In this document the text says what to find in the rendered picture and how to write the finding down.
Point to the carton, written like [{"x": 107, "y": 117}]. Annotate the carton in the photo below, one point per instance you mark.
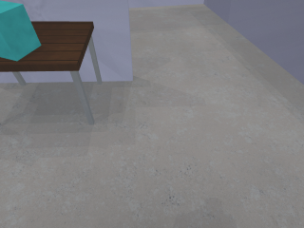
[{"x": 17, "y": 34}]

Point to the table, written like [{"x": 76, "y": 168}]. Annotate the table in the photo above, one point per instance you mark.
[{"x": 63, "y": 48}]

